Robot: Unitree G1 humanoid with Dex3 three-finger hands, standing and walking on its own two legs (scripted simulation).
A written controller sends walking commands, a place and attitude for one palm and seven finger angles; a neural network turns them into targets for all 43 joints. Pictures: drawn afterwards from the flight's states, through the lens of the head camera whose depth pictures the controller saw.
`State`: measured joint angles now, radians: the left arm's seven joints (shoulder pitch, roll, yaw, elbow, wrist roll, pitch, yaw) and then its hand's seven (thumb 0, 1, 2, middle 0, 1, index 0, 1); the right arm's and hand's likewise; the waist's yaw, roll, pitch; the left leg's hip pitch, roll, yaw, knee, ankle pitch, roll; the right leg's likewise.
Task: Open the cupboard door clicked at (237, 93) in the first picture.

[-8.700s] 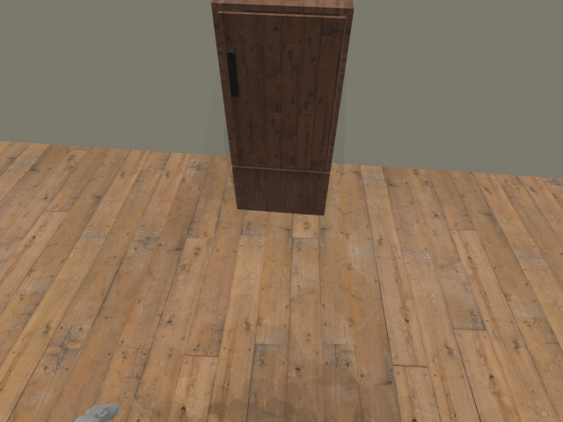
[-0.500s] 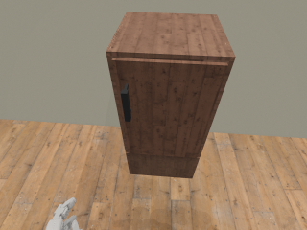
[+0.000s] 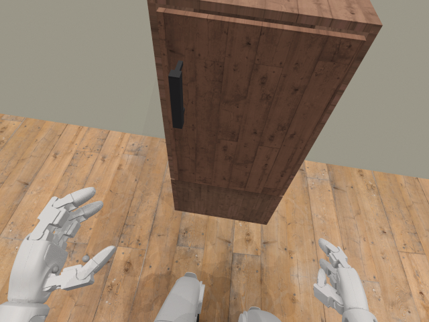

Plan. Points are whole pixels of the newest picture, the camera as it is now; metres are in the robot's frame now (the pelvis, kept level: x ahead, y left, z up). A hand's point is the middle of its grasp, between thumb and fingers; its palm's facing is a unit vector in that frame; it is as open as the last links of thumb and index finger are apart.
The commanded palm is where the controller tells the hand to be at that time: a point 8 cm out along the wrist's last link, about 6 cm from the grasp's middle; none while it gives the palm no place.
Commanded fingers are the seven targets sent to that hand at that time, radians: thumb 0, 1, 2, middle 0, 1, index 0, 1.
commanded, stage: raise the hand with hooked fingers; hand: left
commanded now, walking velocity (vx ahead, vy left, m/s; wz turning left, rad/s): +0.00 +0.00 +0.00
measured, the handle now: (179, 95) +0.57 +0.16 +0.07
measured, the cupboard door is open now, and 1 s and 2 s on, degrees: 0 0 0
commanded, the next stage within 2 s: move the hooked fingers beside the handle in 1.44 s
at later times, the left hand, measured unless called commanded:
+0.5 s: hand (89, 217) +0.26 +0.25 +0.05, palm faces -0.05 -1.00 -0.04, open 12.9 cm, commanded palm +0.25 +0.31 +0.07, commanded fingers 0.00 -0.48 0.31 -0.30 -1.18 -0.30 -1.18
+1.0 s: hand (73, 181) +0.30 +0.29 +0.08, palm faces +0.01 -1.00 -0.07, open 13.9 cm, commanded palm +0.28 +0.33 +0.08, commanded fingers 0.00 -0.50 0.30 -0.30 -1.20 -0.30 -1.20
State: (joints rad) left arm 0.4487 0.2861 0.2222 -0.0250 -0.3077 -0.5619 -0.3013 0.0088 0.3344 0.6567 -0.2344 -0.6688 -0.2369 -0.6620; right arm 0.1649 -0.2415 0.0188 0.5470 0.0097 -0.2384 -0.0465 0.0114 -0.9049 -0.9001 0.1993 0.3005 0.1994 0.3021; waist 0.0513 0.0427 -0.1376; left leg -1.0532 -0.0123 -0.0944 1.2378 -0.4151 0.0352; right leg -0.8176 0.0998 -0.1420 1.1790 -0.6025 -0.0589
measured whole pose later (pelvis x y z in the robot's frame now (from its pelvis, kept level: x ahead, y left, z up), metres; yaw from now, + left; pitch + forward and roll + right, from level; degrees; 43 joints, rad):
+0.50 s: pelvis +0.02 +0.03 +0.01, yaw -2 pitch +16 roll -6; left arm 0.30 0.34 0.28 0.09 -0.34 -0.36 -0.38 -0.01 -0.25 0.41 -0.28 -1.04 -0.28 -1.04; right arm 0.23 -0.27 0.00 0.54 0.03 -0.19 -0.06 0.02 -0.90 -0.90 0.20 0.30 0.20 0.30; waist -0.01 0.03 -0.14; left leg -1.04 -0.01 -0.02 1.16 -0.41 0.08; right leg -0.82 0.08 -0.06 1.11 -0.58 -0.01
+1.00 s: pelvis +0.01 +0.02 +0.03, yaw -2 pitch +14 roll -5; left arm 0.00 0.45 0.40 0.41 -0.37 -0.34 -0.46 -0.02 -0.49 0.30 -0.30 -1.20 -0.30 -1.19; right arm 0.29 -0.28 0.05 0.55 0.04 -0.16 -0.06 0.01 -0.90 -0.90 0.20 0.30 0.20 0.30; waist -0.02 0.04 -0.13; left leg -0.96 -0.01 -0.03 1.08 -0.36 0.06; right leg -0.75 0.08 -0.07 1.05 -0.54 -0.03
